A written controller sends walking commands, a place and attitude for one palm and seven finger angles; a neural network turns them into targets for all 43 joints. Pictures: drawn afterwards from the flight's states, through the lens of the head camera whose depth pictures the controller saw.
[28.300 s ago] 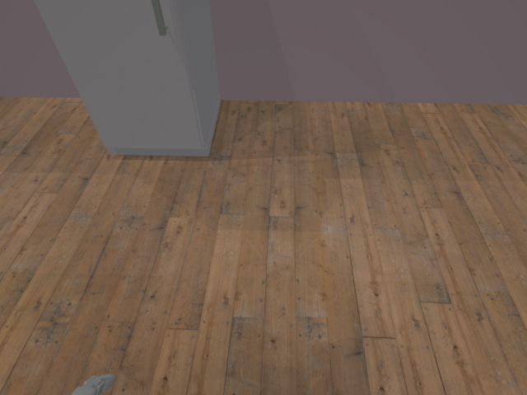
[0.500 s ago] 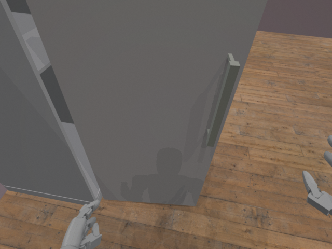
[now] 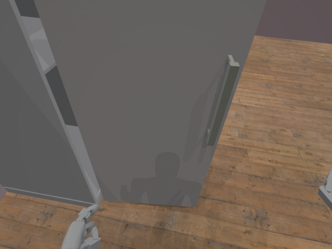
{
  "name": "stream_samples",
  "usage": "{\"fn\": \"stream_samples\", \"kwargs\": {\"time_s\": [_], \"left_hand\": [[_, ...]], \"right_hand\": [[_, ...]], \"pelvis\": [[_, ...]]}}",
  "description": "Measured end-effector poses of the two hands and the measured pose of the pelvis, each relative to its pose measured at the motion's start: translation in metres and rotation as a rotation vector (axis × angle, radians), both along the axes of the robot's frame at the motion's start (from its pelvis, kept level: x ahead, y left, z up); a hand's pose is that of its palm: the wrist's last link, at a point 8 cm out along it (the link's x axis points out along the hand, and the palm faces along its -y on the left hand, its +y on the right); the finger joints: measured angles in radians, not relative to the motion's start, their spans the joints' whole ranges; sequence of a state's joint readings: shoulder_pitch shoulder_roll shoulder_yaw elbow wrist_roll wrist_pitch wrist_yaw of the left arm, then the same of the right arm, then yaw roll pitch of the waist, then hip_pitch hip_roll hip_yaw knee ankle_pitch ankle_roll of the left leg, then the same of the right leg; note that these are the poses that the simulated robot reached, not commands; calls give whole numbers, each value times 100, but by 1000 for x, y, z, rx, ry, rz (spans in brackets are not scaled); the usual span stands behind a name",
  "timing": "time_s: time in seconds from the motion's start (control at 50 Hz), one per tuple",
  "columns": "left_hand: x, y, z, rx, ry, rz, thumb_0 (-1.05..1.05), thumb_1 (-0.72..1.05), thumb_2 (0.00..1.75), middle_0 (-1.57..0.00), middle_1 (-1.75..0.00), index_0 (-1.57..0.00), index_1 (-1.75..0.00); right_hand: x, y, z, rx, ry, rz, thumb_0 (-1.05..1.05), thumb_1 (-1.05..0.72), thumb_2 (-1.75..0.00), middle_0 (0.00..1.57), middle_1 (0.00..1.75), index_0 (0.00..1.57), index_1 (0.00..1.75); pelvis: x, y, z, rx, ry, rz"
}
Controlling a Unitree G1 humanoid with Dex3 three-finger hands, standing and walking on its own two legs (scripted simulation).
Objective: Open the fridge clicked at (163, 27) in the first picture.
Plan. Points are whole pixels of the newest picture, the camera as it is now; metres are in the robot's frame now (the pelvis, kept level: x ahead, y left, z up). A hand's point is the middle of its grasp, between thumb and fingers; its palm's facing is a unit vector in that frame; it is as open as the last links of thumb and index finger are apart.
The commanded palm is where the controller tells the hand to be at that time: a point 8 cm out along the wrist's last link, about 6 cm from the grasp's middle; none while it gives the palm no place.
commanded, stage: step back with the hand held close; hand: right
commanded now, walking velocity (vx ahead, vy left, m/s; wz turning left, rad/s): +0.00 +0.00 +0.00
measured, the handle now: (219, 105) +0.50 -0.17 +0.10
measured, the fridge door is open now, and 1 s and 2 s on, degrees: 84 84 84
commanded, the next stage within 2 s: stop stepping back and stand still in 1.34 s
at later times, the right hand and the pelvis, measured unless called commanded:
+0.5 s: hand out of the picture +0.15 -0.28 +0.16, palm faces +0.46 +0.74 -0.49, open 7.4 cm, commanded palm +0.09 -0.31 +0.18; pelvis -0.05 -0.01 -0.01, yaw +0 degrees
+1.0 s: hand out of the picture +0.10 -0.28 +0.17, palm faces +0.52 +0.69 -0.51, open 7.4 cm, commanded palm +0.04 -0.30 +0.18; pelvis -0.09 +0.01 -0.02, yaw -2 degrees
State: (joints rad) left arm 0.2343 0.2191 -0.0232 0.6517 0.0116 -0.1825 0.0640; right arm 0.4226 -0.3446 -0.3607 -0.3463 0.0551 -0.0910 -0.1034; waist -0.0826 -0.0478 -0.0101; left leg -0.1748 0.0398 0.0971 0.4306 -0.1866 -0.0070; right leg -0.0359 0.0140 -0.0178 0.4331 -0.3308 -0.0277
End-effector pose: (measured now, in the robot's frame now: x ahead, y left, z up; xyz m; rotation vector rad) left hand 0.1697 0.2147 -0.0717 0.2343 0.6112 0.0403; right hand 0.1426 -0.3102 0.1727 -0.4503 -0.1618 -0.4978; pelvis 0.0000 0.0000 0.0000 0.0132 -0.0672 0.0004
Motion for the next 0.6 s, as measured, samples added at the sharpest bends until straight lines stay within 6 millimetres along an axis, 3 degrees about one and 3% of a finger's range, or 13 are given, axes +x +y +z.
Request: {"fn": "stream_samples", "kwargs": {"time_s": [0.16, 0.26, 0.38, 0.5, 0.6], "left_hand": [[-8, 8, 0, 16, 28, 13, 2, 91, 89, -20, -30, -21, -30], [-18, 14, 0, 41, 57, 56, 1, 91, 89, -21, -30, -21, -30], [-36, 16, -2, 53, 75, 109, 1, 91, 89, -20, -30, -21, -30], [-53, 10, -5, 54, 67, 99, 1, 91, 89, -20, -30, -21, -30], [-64, 7, -10, 36, 54, 73, 1, 91, 89, -21, -30, -21, -30]], "right_hand": [[4, 4, 10, -44, -68, 24, 1, -89, -89, 21, 30, 21, 30], [4, 10, 0, -72, -24, 93, 1, -90, -89, 21, 30, 20, 30], [-14, 4, -2, -139, 30, 127, 1, -89, -89, 21, 30, 21, 30], [-37, -7, 9, -183, -52, 80, 1, -89, -89, 21, 30, 21, 30], [-54, -6, 4, -170, -101, 29, 1, -89, -89, 21, 30, 21, 30]], "pelvis": [[-11, 2, -2, 4, 36, -6], [-21, -3, -5, -4, 71, -3], [-33, -10, -10, -17, 76, 4], [-49, -10, -14, -24, 58, -4], [-61, -4, -20, -27, 47, -13]]}}
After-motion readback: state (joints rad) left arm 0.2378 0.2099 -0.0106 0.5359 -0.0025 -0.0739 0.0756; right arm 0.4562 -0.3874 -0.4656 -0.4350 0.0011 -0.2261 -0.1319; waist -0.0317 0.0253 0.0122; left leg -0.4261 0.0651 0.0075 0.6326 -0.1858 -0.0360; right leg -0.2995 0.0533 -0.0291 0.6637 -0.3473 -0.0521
